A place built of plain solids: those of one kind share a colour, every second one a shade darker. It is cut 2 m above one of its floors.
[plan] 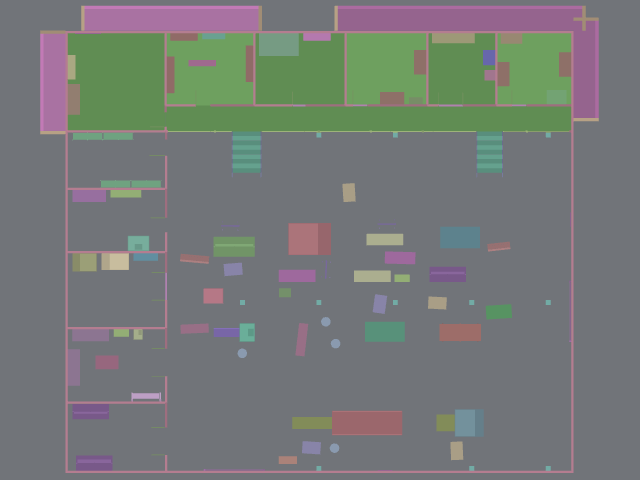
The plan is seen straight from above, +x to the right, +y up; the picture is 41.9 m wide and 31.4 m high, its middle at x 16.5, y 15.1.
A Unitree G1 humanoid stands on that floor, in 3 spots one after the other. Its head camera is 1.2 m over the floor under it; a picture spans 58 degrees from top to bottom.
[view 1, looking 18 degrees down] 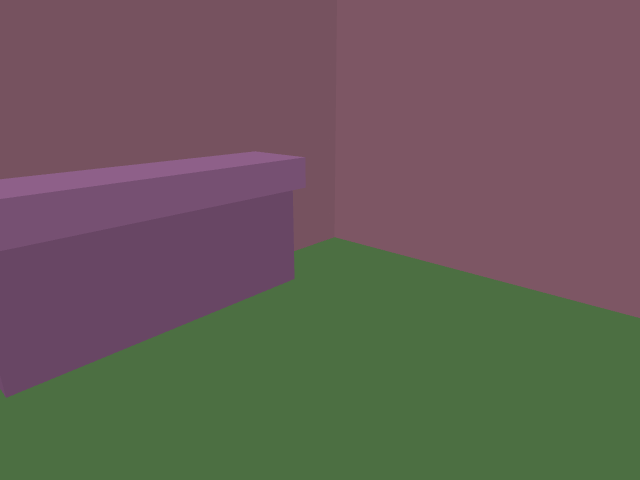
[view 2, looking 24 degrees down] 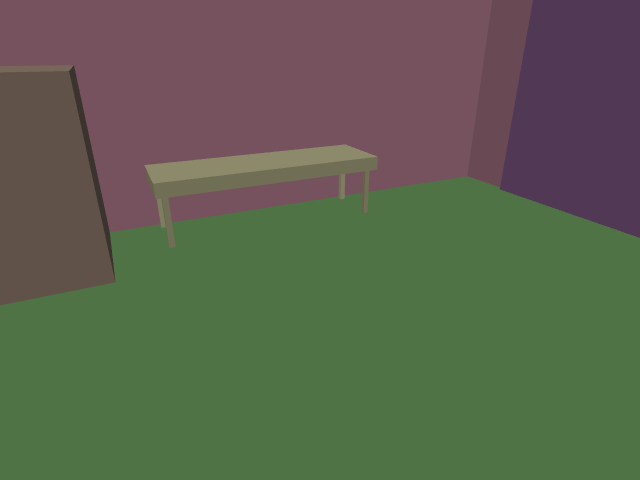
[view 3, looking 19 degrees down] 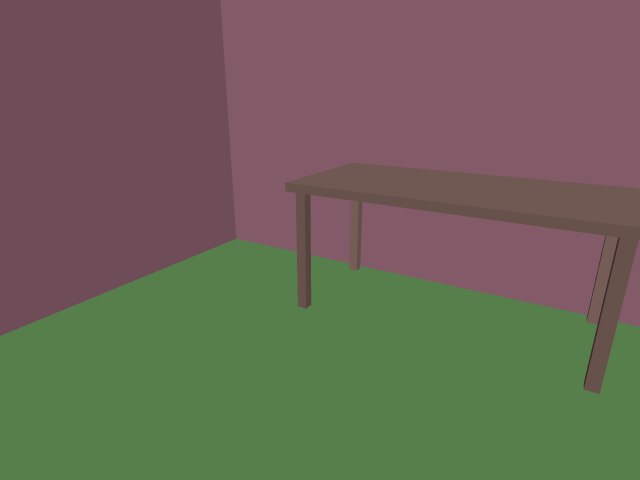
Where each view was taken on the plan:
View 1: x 15.20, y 26.20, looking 42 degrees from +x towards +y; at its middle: wall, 3.82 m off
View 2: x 3.20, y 25.40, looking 154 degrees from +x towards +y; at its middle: level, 2.95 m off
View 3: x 20.80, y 26.20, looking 31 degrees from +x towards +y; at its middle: wall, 3.27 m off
